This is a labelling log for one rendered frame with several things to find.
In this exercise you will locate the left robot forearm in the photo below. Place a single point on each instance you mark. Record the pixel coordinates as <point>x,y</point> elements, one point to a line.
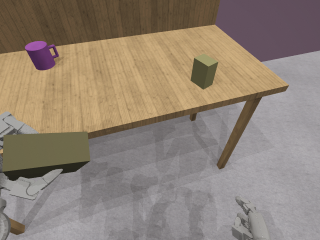
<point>5,223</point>

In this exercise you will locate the table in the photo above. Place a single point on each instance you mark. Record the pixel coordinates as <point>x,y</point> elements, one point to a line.
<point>123,64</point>

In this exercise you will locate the robot left hand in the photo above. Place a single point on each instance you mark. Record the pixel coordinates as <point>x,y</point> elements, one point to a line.
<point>22,187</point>

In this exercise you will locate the robot right hand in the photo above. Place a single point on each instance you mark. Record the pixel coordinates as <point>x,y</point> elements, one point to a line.
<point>252,227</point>

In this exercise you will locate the sponge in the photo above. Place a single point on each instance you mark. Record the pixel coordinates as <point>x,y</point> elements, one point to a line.
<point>34,155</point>

